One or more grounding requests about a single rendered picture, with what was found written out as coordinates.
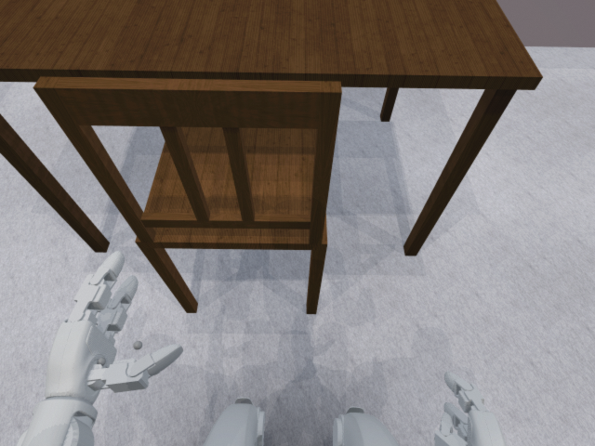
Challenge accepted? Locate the table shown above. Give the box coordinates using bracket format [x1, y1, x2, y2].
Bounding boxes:
[0, 0, 543, 256]

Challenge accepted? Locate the robot right shin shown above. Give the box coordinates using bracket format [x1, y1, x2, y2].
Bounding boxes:
[344, 407, 364, 416]

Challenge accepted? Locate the chair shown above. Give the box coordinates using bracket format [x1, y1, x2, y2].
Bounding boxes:
[33, 76, 342, 314]

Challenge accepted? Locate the robot left forearm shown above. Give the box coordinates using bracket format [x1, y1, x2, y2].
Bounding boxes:
[15, 396, 98, 446]

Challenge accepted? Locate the robot right thigh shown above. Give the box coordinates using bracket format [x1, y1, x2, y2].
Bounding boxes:
[333, 413, 399, 446]

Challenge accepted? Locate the robot left hand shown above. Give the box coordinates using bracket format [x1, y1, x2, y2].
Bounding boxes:
[45, 251, 183, 405]

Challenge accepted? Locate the robot right hand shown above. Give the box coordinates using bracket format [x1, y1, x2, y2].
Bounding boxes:
[435, 371, 507, 446]

